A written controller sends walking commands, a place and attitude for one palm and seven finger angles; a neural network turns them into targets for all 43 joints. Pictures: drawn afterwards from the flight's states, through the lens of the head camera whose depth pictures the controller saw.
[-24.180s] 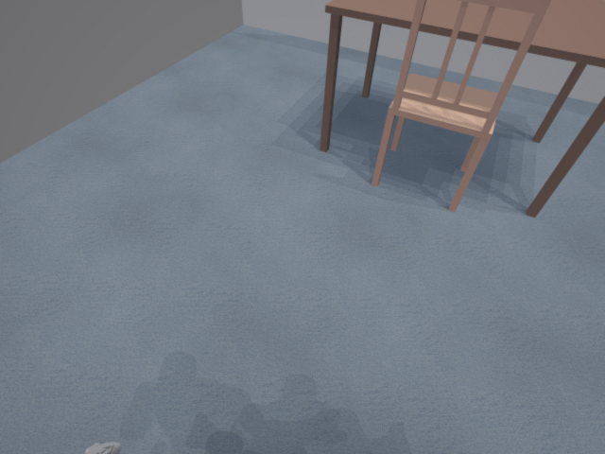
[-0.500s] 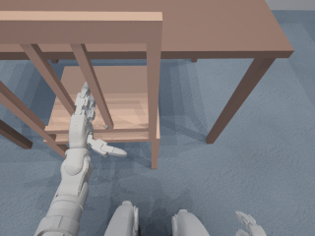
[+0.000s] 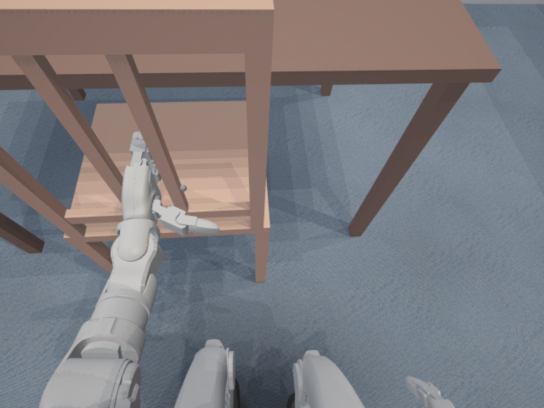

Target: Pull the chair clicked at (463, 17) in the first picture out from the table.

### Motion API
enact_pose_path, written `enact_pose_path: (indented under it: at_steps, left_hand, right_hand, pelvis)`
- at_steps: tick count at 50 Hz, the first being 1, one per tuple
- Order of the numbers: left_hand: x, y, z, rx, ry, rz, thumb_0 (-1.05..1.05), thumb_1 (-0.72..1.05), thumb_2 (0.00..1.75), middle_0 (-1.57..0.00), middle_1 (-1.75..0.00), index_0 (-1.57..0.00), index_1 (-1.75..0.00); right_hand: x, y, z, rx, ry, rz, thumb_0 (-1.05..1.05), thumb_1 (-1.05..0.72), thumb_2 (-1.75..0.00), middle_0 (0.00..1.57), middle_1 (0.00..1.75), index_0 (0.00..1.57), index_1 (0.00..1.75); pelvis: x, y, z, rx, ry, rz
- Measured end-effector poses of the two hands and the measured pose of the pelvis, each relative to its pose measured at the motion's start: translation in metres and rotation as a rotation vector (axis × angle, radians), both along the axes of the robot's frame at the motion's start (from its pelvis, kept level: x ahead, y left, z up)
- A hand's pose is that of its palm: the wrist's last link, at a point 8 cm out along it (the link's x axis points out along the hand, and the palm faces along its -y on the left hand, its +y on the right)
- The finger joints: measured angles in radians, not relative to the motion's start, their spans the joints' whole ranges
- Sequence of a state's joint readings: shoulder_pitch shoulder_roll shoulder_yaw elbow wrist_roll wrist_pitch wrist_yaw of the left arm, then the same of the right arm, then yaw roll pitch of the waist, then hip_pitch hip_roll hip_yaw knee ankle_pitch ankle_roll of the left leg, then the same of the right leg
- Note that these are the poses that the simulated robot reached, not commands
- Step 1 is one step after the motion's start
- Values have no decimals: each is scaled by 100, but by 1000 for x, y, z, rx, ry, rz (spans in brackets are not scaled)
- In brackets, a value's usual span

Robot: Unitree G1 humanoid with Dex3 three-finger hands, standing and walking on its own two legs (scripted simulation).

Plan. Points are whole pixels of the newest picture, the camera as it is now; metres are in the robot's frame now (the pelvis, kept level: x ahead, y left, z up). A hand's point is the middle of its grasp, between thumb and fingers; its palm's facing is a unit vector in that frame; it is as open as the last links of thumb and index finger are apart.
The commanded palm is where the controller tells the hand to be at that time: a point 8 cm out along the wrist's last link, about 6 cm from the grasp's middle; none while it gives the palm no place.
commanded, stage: push the fingers through the gap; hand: left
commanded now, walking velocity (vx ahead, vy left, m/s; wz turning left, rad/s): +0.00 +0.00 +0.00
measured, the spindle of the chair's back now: (97, 155) +0.47 +0.25 +0.05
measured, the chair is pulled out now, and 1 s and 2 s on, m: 0.00 0.00 0.03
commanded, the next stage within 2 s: hook a spindle and tug to test in 0.46 s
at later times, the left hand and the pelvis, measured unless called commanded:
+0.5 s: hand (183, 183) +0.44 +0.12 +0.03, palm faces +0.05 -1.00 -0.04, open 16.9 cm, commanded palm +0.41 +0.17 +0.03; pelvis +0.01 +0.00 +0.00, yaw -1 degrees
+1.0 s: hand (182, 177) +0.45 +0.13 +0.02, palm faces +0.06 -1.00 -0.03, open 14.4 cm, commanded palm +0.43 +0.17 +0.03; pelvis +0.01 +0.00 +0.00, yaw +0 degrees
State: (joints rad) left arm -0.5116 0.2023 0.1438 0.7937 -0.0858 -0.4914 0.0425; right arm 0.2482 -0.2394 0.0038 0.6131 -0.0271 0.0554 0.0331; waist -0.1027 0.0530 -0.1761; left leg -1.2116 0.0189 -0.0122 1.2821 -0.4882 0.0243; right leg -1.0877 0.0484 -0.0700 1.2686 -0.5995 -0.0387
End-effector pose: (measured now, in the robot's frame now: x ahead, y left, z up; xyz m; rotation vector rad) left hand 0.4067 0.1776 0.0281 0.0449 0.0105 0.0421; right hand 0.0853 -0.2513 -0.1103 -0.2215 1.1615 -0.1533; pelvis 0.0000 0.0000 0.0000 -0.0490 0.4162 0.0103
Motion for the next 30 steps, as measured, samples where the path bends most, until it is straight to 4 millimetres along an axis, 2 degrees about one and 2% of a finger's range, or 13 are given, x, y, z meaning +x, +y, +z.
enact_pose_path:
  at_steps: [9,15,22,30]
  left_hand:
    - [13,-2,2,-1,-17,14,-1,-49,30,-6,-8,-5,-8]
    - [12,-1,3,-1,-8,7,-1,-49,30,-6,-8,-5,-8]
    - [6,-1,4,-4,-9,2,-1,-50,30,-6,-8,-5,-8]
    - [9,-1,1,-8,-20,2,-1,-50,30,-6,-9,-6,-8]
  right_hand:
    - [-22,-3,-3,-2,60,-28,1,-91,-89,20,30,20,30]
    - [-29,-3,0,9,83,-49,1,-91,-89,20,30,20,30]
    - [-23,-2,4,11,68,-46,1,-91,-89,20,30,20,30]
    - [-9,-3,3,3,41,-28,1,-91,-89,20,30,20,30]
  pelvis:
    - [-1,-1,-1,1,12,-8]
    - [2,-1,2,5,9,-14]
    - [5,-1,6,5,2,-15]
    - [5,0,3,4,7,-12]
